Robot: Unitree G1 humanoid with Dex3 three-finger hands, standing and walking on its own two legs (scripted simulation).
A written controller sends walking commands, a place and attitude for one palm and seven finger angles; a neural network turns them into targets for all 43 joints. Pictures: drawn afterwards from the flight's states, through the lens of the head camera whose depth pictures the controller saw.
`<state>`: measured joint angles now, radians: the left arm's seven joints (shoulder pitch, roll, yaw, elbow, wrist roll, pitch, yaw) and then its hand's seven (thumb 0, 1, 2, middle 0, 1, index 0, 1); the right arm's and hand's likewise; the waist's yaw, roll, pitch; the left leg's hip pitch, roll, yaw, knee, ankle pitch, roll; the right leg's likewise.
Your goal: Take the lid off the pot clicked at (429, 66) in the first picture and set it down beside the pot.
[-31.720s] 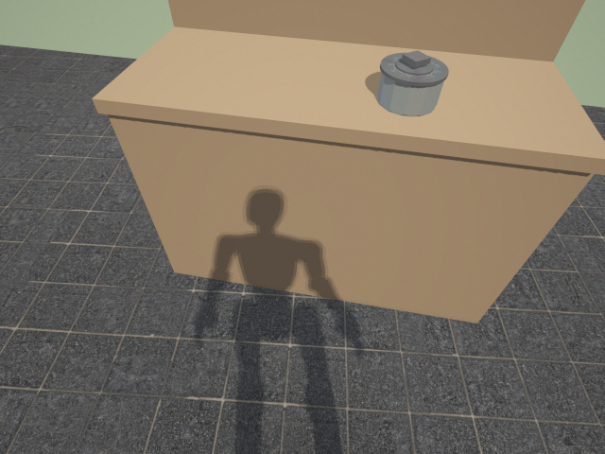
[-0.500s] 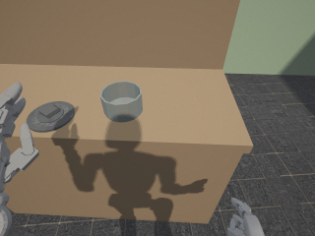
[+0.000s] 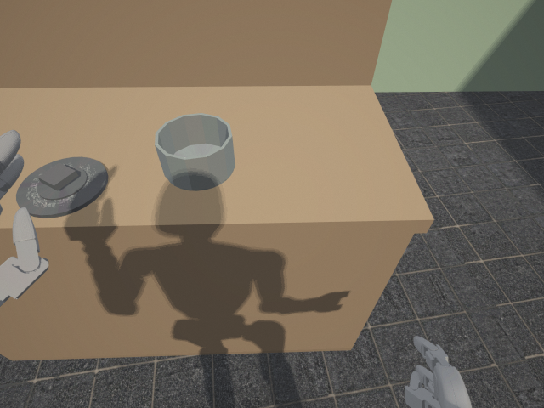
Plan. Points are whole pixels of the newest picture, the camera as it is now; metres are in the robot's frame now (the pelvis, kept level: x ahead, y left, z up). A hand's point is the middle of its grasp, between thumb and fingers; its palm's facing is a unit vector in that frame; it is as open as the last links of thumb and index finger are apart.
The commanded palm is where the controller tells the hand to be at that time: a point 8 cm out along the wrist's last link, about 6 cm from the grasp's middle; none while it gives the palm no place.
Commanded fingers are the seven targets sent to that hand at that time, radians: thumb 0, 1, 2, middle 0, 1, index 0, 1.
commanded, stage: step back with the hand held close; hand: left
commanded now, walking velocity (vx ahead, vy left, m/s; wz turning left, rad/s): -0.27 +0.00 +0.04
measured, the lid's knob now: (58, 176) +0.47 +0.44 +0.05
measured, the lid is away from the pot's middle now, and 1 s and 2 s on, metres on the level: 0.26 0.26 0.26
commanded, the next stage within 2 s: stop stepping back and stand still in 0.90 s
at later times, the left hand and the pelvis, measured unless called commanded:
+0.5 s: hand out of the picture +0.11 +0.25 +0.22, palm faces +0.50 -0.77 -0.40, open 7.4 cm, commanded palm +0.04 +0.28 +0.24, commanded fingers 0.00 0.90 0.90 -0.20 -0.30 -0.20 -0.30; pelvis -0.07 +0.00 -0.01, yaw +3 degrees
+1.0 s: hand out of the picture -0.02 +0.22 +0.24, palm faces +0.52 -0.77 -0.37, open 7.4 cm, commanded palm -0.09 +0.28 +0.24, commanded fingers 0.00 0.90 0.90 -0.20 -0.30 -0.20 -0.30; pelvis -0.19 -0.01 -0.04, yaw +5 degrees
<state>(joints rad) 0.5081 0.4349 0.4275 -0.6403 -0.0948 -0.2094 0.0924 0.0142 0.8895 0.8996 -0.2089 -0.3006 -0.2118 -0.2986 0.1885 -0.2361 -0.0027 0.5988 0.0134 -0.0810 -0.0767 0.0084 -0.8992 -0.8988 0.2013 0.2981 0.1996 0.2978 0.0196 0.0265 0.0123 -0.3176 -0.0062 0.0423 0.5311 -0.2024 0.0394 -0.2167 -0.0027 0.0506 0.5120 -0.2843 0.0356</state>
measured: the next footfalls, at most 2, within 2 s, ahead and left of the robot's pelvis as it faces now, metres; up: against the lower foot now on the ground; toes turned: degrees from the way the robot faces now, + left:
right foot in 0.94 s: -0.18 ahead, -0.10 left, +0.00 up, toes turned -1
left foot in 1.20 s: -0.21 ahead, +0.13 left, +0.00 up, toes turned +6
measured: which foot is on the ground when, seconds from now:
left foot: down 0.00-0.94, up 0.96-1.00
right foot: down 0.00-0.72, up 0.74-0.92, down 0.94-1.00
